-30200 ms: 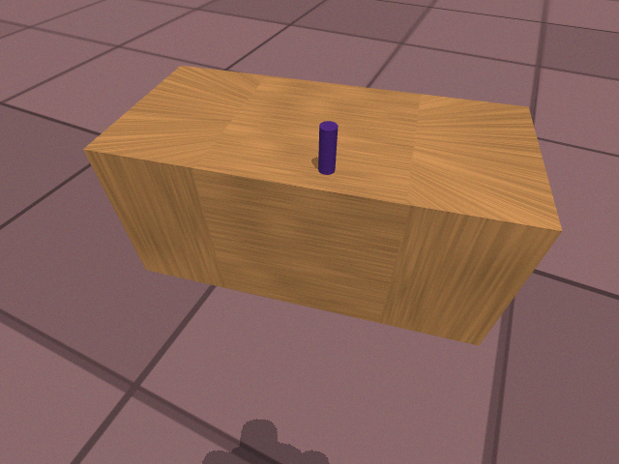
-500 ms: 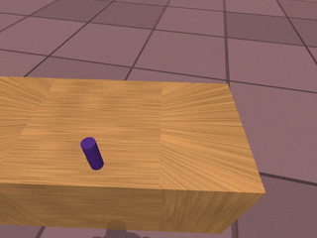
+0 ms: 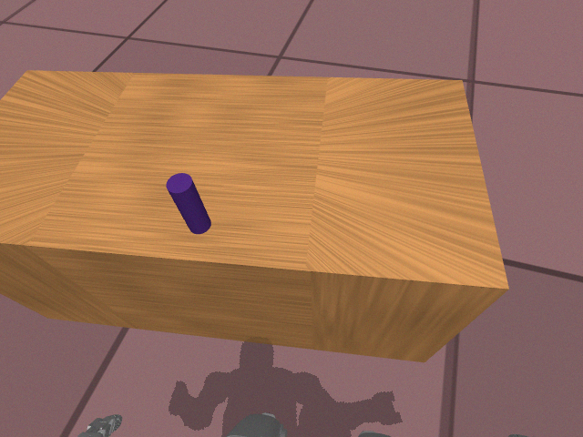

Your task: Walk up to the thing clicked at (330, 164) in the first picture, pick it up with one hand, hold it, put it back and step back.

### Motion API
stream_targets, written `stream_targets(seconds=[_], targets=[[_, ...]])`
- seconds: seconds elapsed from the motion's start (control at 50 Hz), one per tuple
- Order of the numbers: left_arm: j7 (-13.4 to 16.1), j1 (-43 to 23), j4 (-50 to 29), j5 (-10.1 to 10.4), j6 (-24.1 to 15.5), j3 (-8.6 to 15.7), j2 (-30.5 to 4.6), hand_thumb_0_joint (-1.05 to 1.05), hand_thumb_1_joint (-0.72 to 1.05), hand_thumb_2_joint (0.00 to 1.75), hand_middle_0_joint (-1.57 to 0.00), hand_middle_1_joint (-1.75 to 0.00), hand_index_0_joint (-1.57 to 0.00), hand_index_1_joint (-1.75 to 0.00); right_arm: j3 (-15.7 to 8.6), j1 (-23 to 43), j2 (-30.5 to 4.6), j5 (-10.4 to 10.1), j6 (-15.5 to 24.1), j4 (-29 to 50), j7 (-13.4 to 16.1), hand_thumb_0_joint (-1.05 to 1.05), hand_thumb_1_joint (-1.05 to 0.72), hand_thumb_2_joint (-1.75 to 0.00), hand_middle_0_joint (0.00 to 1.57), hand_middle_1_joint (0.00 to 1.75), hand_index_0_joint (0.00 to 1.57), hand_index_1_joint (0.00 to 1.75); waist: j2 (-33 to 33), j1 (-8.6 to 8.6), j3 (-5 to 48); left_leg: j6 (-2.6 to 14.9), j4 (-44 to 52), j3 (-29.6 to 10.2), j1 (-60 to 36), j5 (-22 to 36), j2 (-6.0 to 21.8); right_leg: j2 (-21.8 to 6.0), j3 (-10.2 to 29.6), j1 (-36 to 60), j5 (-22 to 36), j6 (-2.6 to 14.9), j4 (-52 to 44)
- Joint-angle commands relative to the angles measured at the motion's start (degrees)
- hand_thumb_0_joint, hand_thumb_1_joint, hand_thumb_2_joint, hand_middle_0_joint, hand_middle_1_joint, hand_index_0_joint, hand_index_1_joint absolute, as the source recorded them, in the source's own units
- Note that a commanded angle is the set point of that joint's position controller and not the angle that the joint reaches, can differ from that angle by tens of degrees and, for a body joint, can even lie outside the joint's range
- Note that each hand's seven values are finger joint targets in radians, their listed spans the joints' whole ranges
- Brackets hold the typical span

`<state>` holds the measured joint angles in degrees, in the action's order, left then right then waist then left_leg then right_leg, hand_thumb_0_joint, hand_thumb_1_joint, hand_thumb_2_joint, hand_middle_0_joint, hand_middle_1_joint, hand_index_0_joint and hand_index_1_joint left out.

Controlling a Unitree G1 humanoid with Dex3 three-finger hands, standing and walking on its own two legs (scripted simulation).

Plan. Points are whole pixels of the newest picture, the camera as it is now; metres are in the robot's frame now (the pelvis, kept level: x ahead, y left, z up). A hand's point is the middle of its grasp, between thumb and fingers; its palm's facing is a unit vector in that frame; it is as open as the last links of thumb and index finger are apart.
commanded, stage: step back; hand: left
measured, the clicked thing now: (190, 205) +0.54 +0.24 -0.09
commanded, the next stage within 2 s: none
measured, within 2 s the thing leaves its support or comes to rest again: neither
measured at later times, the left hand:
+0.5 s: hand out of the picture -0.03 +0.29 -0.15, palm faces -0.07 -0.90 -0.42, open 7.4 cm
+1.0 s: hand out of the picture -0.13 +0.32 -0.15, palm faces -0.01 -0.92 -0.39, open 7.4 cm
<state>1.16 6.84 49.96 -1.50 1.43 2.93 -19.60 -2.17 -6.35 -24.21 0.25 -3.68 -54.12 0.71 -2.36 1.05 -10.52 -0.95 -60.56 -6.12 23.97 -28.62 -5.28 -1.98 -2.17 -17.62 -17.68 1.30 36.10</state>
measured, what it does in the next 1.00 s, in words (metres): walks backwards: left foot, then right foot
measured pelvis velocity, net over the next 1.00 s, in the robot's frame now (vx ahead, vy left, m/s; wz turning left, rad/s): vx -0.28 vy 0.05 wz -0.01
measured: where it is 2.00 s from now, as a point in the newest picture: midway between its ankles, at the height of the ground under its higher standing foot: outside the picture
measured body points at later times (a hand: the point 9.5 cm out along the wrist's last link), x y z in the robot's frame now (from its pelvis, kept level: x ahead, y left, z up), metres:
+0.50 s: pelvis -0.13 +0.02 -0.01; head -0.07 +0.01 +0.43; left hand -0.02 +0.34 -0.12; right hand +0.00 -0.30 -0.12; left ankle -0.04 +0.14 -0.73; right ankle -0.16 -0.11 -0.73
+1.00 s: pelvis -0.28 +0.05 +0.00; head -0.22 +0.07 +0.44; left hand -0.14 +0.37 -0.12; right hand -0.21 -0.27 -0.11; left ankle -0.25 +0.16 -0.73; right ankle -0.28 -0.09 -0.65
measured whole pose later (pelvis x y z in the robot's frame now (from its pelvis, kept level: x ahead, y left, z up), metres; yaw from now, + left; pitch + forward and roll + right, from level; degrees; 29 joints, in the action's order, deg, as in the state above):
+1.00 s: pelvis -0.28 +0.05 +0.00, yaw -1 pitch -2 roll -1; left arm 1.8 5.5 47.6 0.1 3.8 4.2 -23.3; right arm -2.0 -10.1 -20.7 2.3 -2.4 -51.5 -0.3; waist 1.9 -1.3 -9.8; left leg 1.4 -35.4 -1.1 16.0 -17.0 -0.5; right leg 6.0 7.9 -28.2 -29.8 0.6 67.5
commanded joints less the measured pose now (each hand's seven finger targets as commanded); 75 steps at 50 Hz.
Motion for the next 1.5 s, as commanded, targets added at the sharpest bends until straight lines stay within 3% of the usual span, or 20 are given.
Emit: stream_targets(seconds=[0.0, 0.08, 0.12, 0.14, 0.2, 0.44, 0.48, 0.52, 0.58, 0.7, 0.78, 0.82, 0.86, 0.94, 1.14, 1.18, 1.2, 1.24, 1.3, 1.48], targets=[[1.7, 3.5, -4.9, 0.3, -0.7, 5.2, -16.6, 0.0, 0.9, 0.9, -0.2, -0.3, -0.2, -0.3, -2.4, 0.5, -8.7, 0.6, 2.0, 5.5, 0.7, 0.0, -0.9, -0.9, 0.2, 0.3, 0.2, 0.3, 13.0, 2.32, 15.4, 0.8, 16.7, 1.7, 3.7, -0.2, 4.2, -14.8, 14.1, 21.7, 44.4, 11.16, -2.3], [0.8, -1.1, -7.5, 1.1, 0.0, 4.4, -17.1, 0.0, 0.9, 0.9, -0.2, -0.3, -0.2, -0.3, -4.0, -6.7, -9.7, 1.3, 2.4, 3.1, 0.1, 0.0, -0.9, -0.9, 0.2, 0.3, 0.2, 0.3, 10.1, -2.53, 15.8, 2.87, 33.3, 4.8, -12.6, 20.9, 4.9, -11.1, 10.7, 6.7, 28.3, 5.82, 1.5], [1.1, -2.4, -8.4, 1.8, 0.1, 3.7, -13.3, 0.0, 0.9, 0.9, -0.2, -0.3, -0.2, -0.3, -5.6, -2.2, -18.3, 1.0, 2.4, 5.0, -0.6, 0.0, -0.9, -0.9, 0.2, 0.3, 0.2, 0.3, -13.7, -3.31, 15.4, 14.61, 38.6, -17.9, -13.4, 39.1, 23.2, 7.0, 1.3, -5.5, -11.0, 0.02, 17.0], [1.7, -5.3, -7.7, 0.8, 0.3, 4.6, -14.3, 0.0, 0.9, 0.9, -0.2, -0.3, -0.2, -0.3, -5.9, -3.6, -18.5, 1.5, 2.6, 5.3, -0.6, 0.0, -0.9, -0.9, 0.2, 0.3, 0.2, 0.3, -12.6, -5.84, 14.4, 19.13, 40.3, -24.5, -10.6, 39.8, 26.9, 7.8, 9.0, -6.2, -22.9, -0.32, 28.6], [1.6, 1.5, -4.9, 1.8, 0.4, 4.3, -13.2, 0.0, 0.9, 0.9, -0.2, -0.3, -0.2, -0.3, -4.1, 3.1, -12.3, 1.8, 2.5, 7.0, 0.5, 0.0, -0.9, -0.9, 0.2, 0.3, 0.2, 0.3, -5.7, -0.09, 11.5, 15.0, 35.8, -9.3, -14.2, 43.1, 20.6, 7.5, 12.5, -12.4, -15.3, 0.21, 38.3], [0.0, 11.3, -1.7, 0.4, -1.4, 4.5, -12.1, 0.0, 0.9, 0.9, -0.2, -0.3, -0.2, -0.3, -4.4, 2.8, -13.1, 0.4, 1.1, 9.4, 0.1, 0.0, -0.9, -0.9, 0.2, 0.3, 0.2, 0.3, -8.0, 0.51, 16.3, 11.17, 29.3, -3.6, -11.8, 26.8, 18.0, 3.8, 0.6, 7.9, 2.5, -0.53, -9.3], [0.1, 11.2, -2.3, -1.1, -2.1, 6.2, -18.0, 0.0, 0.9, 0.9, -0.2, -0.3, -0.2, -0.3, -3.0, 2.1, -8.3, -0.2, 0.9, 10.4, -0.3, 0.0, -0.9, -0.9, 0.2, 0.3, 0.2, 0.3, 8.3, 0.16, 13.2, 3.84, 18.2, 0.7, 6.6, 7.5, 8.8, -8.8, 22.7, 12.7, 0.7, 4.48, -15.2], [0.2, 2.8, -6.5, -1.1, -2.2, 7.3, -23.7, 0.0, 0.9, 0.9, -0.2, -0.3, -0.2, -0.3, -4.2, 4.9, -10.1, 0.2, 0.2, 10.2, 0.7, 0.0, -0.9, -0.9, 0.2, 0.3, 0.2, 0.3, 14.3, 1.44, 6.3, 0.5, -7.3, -6.1, 4.5, -5.8, 1.7, -22.8, 36.5, -6.2, 7.7, 16.7, -19.8], [0.7, -4.1, -8.0, -0.7, -1.9, 5.7, -17.3, 0.0, 0.9, 0.9, -0.2, -0.3, -0.2, -0.3, -3.9, -2.8, -9.8, -1.0, 1.0, 7.0, 0.7, 0.0, -0.9, -0.9, 0.2, 0.3, 0.2, 0.3, 9.4, -3.51, 7.9, 0.31, -11.3, -5.1, 3.5, 2.4, -2.1, -11.6, 15.6, -2.0, 20.7, 9.85, -12.7], [1.6, 2.6, -8.1, -0.8, -1.2, 5.7, -16.4, 0.0, 0.9, 0.9, -0.2, -0.3, -0.2, -0.3, -3.2, -1.3, -8.9, 0.3, 1.4, 8.4, 0.8, 0.0, -0.9, -0.9, 0.2, 0.3, 0.2, 0.3, 12.3, 2.12, 10.9, -0.77, 6.0, -0.9, 5.1, -2.7, 2.2, -13.7, 15.8, 13.8, 26.6, 10.95, -8.0], [1.3, -0.4, -9.0, 0.3, -0.3, 5.1, -17.1, 0.0, 0.9, 0.9, -0.2, -0.3, -0.2, -0.3, -3.8, -7.9, -8.4, 1.0, 2.1, 5.7, 0.3, 0.0, -0.9, -0.9, 0.2, 0.3, 0.2, 0.3, 13.6, -0.75, 15.0, 1.2, 28.7, 5.0, -5.9, 5.7, 3.8, -12.2, 13.4, 12.7, 30.2, 8.64, -1.4], [0.8, 0.8, -9.4, 0.8, 0.6, 4.0, -14.8, 0.0, 0.9, 0.9, -0.2, -0.3, -0.2, -0.3, -4.9, -8.6, -10.4, 1.7, 2.6, 5.0, 0.2, 0.0, -0.9, -0.9, 0.2, 0.3, 0.2, 0.3, 5.7, -1.3, 14.7, 3.28, 37.8, -1.0, -14.7, 20.8, 8.1, -6.4, 10.0, 2.1, 18.4, 3.64, 4.9], [1.8, -4.9, -10.1, 1.0, 0.5, 4.7, -14.4, 0.0, 0.9, 0.9, -0.2, -0.3, -0.2, -0.3, -6.5, -5.6, -20.2, 1.9, 2.5, 7.3, -0.5, 0.0, -0.9, -0.9, 0.2, 0.3, 0.2, 0.3, -12.5, -5.03, 12.4, 18.0, 42.2, -25.6, -6.9, 33.7, 27.8, 7.3, 8.8, -7.3, -21.8, -0.66, 26.3], [1.5, 1.9, -6.2, 1.6, 0.7, 4.6, -14.1, 0.0, 0.9, 0.9, -0.2, -0.3, -0.2, -0.3, -4.1, 1.8, -12.2, 2.0, 3.0, 8.3, 0.8, 0.0, -0.9, -0.9, 0.2, 0.3, 0.2, 0.3, -6.0, 0.72, 8.8, 13.69, 36.5, -8.8, -9.3, 39.0, 20.0, 7.2, 12.6, -11.2, -12.5, -0.25, 38.7], [-0.1, 7.0, -3.9, 0.3, -0.5, 3.9, -12.0, 0.0, 0.9, 0.9, -0.2, -0.3, -0.2, -0.3, -4.5, -0.2, -13.3, 1.3, 1.6, 9.7, 0.6, 0.0, -0.9, -0.9, 0.2, 0.3, 0.2, 0.3, -9.3, -0.69, 16.5, 13.28, 30.7, -6.1, -16.9, 35.7, 19.8, 2.9, 2.8, 2.3, -5.1, -1.16, -2.0], [0.0, 10.5, -2.0, -0.5, -1.0, 4.5, -13.6, 0.0, 0.9, 0.9, -0.2, -0.3, -0.2, -0.3, -3.8, 1.3, -11.7, 0.5, 1.0, 9.9, 0.3, 0.0, -0.9, -0.9, 0.2, 0.3, 0.2, 0.3, -5.8, 0.92, 17.0, 7.99, 27.6, -3.6, -8.0, 26.6, 16.6, 1.6, 4.9, 10.8, 4.8, 0.85, -12.0], [0.0, 10.2, -2.8, -1.1, -1.4, 5.7, -17.5, 0.0, 0.9, 0.9, -0.2, -0.3, -0.2, -0.3, -2.9, 0.5, -8.9, 0.1, 1.1, 10.8, 0.1, 0.0, -0.9, -0.9, 0.2, 0.3, 0.2, 0.3, 5.2, 0.35, 15.1, 4.22, 20.2, -0.8, 2.8, 14.4, 9.9, -6.8, 19.7, 12.9, 2.6, 3.82, -14.0], [0.0, 3.8, -5.9, -1.0, -1.3, 6.9, -24.2, 0.0, 0.9, 0.9, -0.2, -0.3, -0.2, -0.3, -4.0, 4.0, -9.5, 0.3, 0.9, 11.3, 1.5, 0.0, -0.9, -0.9, 0.2, 0.3, 0.2, 0.3, 15.6, 2.82, 8.0, 0.22, -3.5, -4.2, 4.1, -7.4, 2.0, -23.7, 35.8, -6.1, 10.8, 17.13, -18.9], [0.7, -3.4, -7.3, -0.8, -1.2, 5.1, -16.5, 0.0, 0.9, 0.9, -0.2, -0.3, -0.2, -0.3, -3.5, -1.8, -9.2, -0.5, 1.3, 8.0, 1.3, 0.0, -0.9, -0.9, 0.2, 0.3, 0.2, 0.3, 7.9, -2.49, 8.6, 0.63, -8.4, -4.1, 3.4, 1.4, -1.6, -11.3, 14.2, -1.8, 23.9, 9.49, -10.7], [1.6, 2.2, -8.4, -0.8, 0.1, 5.0, -17.6, 0.0, 0.9, 0.9, -0.2, -0.3, -0.2, -0.3, -3.4, -3.3, -8.1, 1.1, 1.7, 8.5, 0.9, 0.0, -0.9, -0.9, 0.2, 0.3, 0.2, 0.3, 14.1, 1.66, 12.9, -0.11, 15.6, 3.7, -0.9, -1.9, 3.1, -14.5, 15.5, 11.3, 29.5, 10.45, -6.2]])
